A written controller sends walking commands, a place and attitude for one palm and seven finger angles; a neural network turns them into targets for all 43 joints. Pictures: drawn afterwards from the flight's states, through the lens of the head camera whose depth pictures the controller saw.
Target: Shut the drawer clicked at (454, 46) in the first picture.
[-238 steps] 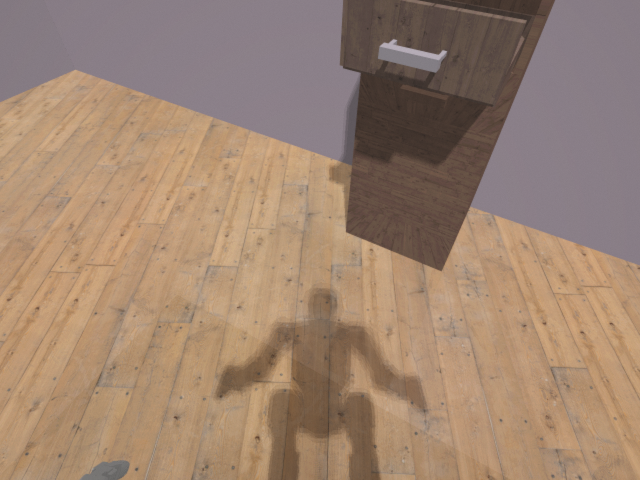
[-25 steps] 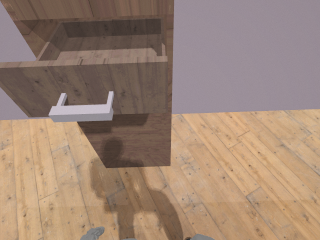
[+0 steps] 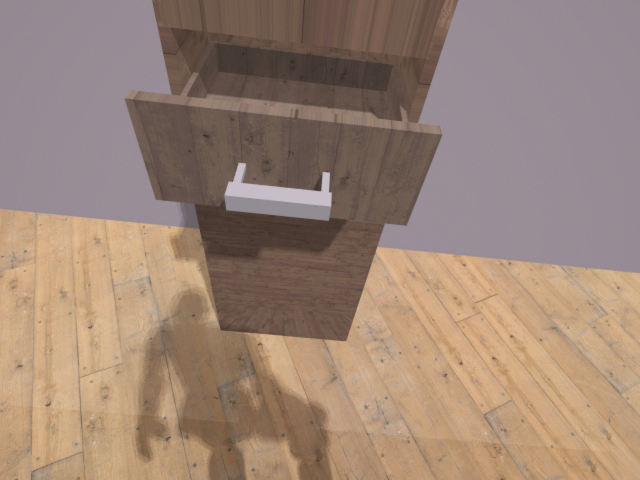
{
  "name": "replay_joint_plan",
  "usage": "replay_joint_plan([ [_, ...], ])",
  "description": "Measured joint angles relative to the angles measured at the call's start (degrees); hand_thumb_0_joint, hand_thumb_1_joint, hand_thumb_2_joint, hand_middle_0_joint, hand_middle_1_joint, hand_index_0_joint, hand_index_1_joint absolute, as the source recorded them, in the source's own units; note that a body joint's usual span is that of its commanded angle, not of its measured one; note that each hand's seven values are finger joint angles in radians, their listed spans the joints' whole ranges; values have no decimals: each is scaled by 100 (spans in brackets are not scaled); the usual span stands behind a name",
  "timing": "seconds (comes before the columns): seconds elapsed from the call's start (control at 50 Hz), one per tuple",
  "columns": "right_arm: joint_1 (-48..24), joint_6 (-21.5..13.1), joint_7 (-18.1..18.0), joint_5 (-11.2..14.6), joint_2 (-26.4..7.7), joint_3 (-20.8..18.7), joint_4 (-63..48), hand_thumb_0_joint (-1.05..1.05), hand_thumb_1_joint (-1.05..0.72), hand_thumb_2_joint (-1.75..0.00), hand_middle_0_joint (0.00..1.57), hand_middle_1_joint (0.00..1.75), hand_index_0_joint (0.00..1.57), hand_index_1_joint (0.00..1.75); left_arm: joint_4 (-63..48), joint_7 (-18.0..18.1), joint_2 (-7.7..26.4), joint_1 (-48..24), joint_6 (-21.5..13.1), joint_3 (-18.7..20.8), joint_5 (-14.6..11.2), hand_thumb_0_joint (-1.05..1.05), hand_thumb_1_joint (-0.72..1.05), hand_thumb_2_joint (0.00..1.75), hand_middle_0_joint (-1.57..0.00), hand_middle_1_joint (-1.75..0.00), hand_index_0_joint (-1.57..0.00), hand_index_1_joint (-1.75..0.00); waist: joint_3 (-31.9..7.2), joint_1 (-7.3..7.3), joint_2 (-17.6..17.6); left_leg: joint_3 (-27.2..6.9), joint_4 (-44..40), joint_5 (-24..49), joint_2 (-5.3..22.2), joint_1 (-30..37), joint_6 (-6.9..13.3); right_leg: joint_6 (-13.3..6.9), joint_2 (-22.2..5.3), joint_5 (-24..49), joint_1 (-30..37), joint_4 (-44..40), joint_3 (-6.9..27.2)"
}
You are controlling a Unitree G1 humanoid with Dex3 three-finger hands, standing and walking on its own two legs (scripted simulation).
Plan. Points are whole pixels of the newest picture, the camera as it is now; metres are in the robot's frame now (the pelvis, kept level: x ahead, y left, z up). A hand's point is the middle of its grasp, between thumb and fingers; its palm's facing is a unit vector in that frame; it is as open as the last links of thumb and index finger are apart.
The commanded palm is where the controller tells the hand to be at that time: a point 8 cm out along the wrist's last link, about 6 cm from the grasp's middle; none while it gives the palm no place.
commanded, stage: come to a stop and stand still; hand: left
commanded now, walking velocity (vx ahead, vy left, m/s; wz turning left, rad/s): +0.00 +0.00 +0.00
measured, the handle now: (281, 188) +0.44 +0.10 +0.13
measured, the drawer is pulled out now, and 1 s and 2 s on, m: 0.20 0.20 0.20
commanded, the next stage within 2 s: look again from close up in 1.42 s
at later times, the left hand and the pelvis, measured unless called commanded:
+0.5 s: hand out of the picture -0.04 +0.14 -0.18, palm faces +0.00 -0.98 -0.20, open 7.3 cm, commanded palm none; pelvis -0.04 -0.02 +0.00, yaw -1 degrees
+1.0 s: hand out of the picture -0.06 +0.10 -0.18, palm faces +0.03 -0.99 -0.16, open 7.4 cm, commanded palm none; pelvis -0.03 -0.04 +0.00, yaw -1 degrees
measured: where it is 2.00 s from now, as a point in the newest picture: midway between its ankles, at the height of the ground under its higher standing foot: outside the picture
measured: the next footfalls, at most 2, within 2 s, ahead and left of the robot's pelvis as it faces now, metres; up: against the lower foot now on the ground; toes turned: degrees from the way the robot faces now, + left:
right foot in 0.20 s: -0.04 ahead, -0.11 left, +0.00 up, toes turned -3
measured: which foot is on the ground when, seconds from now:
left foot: down 0.00-1.00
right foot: up 0.00-0.18, down 0.20-1.00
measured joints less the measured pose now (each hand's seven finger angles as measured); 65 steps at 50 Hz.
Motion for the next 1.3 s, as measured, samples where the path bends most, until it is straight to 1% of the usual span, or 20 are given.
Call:
replay_joint_plan([
  [0.06, 40, -89, -46, 23, 7, -6, 90, 1, -93, -90, 21, 30, 21, 30, 200, 22, -90, 156, 3, -87, -23, 1, 91, 90, -20, -30, -20, -30, 45, -44, 18, 88, -191, 119, -107, 46, 69, 41, -81, -280, 555, -713, -110],
  [0.12, 66, -131, -59, 31, -7, -13, 199, 1, -93, -90, 21, 30, 21, 30, 360, 39, -231, 178, 4, -187, -49, 1, 91, 90, -20, -30, -20, -30, 99, -128, 94, 150, -280, 197, -178, 65, 101, 17, -121, -551, 1115, -1653, -222],
  [0.16, 92, -140, -49, 44, -19, -15, 298, 1, -93, -90, 21, 30, 21, 30, 428, 52, -330, 138, -33, -242, -66, 1, 91, 90, -20, -30, -20, -30, 106, -169, 148, 192, -291, 234, -219, 44, 98, -27, -127, -397, 1426, -2266, -268],
  [0.18, 113, -142, -44, 57, -21, -13, 355, 1, -93, -90, 21, 30, 21, 30, 450, 59, -373, 111, -66, -268, -72, 1, 91, 90, -20, -30, -20, -30, 100, -181, 167, 209, -268, 241, -244, 20, 89, -50, -135, -172, 1593, -2635, -289],
  [0.2, 140, -142, -38, 73, -18, -7, 413, 1, -93, -90, 21, 30, 21, 30, 465, 69, -408, 90, -113, -292, -76, 1, 91, 90, -20, -30, -20, -30, 82, -188, 169, 233, -218, 234, -278, -18, 74, -114, -157, 47, 1759, -3013, -289],
  [0.22, 146, -134, -35, 90, -36, -8, 488, 1, -93, -90, 21, 30, 21, 30, 504, 86, -475, 44, -159, -312, -76, 1, 91, 90, -20, -30, -20, -30, 82, -189, 242, 237, -160, 219, -256, -44, 53, -197, -137, -7, 1856, -3206, -299],
  [0.26, 175, -112, -17, 112, -79, -6, 615, 1, -93, -90, 21, 30, 21, 30, 542, 98, -623, -20, -226, -379, -85, 1, 91, 90, -20, -30, -20, -30, 75, -235, 448, 189, -195, 258, -172, 3, 13, -252, -46, 43, 1952, -3348, -346],
  [0.32, 241, -104, 16, 96, -44, 30, 753, 1, -92, -90, 20, 30, 20, 30, 537, 121, -739, -53, -323, -448, -87, 1, 91, 90, -20, -30, -20, -30, 35, -288, 546, 159, -311, 368, -116, 93, -38, -283, 17, 153, 2025, -3435, -370],
  [0.38, 314, -105, 46, 87, 56, 67, 855, 1, -92, -90, 20, 30, 20, 30, 561, 155, -709, -40, -333, -461, -95, 2, 93, 90, -20, -30, -20, -30, 3, -327, 496, 156, -351, 417, -54, 159, -99, -340, 79, 186, 2070, -3447, -369],
  [0.46, 426, -84, 58, 75, 146, 91, 944, 1, -91, -90, 20, 30, 20, 30, 547, 148, -681, 4, -331, -456, -106, 2, 93, 90, -20, -30, -20, -30, -33, -345, 410, 134, -323, 443, 29, 144, -171, -417, 163, 211, 2061, -3435, -386],
  [0.64, 585, -62, 13, 58, 118, 75, 1026, 1, -91, -90, 20, 30, 20, 30, 553, 110, -819, 174, -360, -472, -127, 1, 91, 90, -20, -30, -20, -30, 44, -306, 375, 63, -231, 461, 144, -5, -264, -521, 282, 262, 1969, -3445, -447],
  [0.82, 489, -108, -24, 72, 128, 89, 1013, 1, -91, -90, 20, 30, 20, 30, 663, 121, -935, 336, -402, -500, -132, 1, 91, 90, -20, -30, -20, -30, 93, -262, 381, 45, -250, 439, 202, 21, -323, -574, 345, 280, 2029, -3545, -453],
  [0.98, 272, -129, -38, 68, 181, 104, 936, 1, -91, -90, 20, 30, 20, 30, 638, 146, -931, 373, -433, -503, -123, 1, 91, 90, -20, -30, -20, -30, 63, -225, 388, 41, -220, 362, 241, 54, -367, -607, 385, 243, 2094, -3592, -447],
  [1.06, 227, -117, -52, 67, 127, 93, 941, 2, -92, -90, 20, 30, 20, 30, 600, 154, -921, 356, -445, -497, -118, 1, 91, 90, -20, -30, -20, -30, 57, -205, 400, 37, -191, 310, 246, 63, -380, -612, 390, 206, 2119, -3595, -448],
  [1.3, 148, -133, -80, 74, 59, 97, 925, 1, -92, -90, 20, 30, 20, 30, 537, 179, -831, 266, -446, -462, -113, 1, 91, 90, -20, -30, -20, -30, 87, -208, 366, 63, -138, 166, 272, 147, -414, -619, 413, 126, 2235, -3638, -411],
])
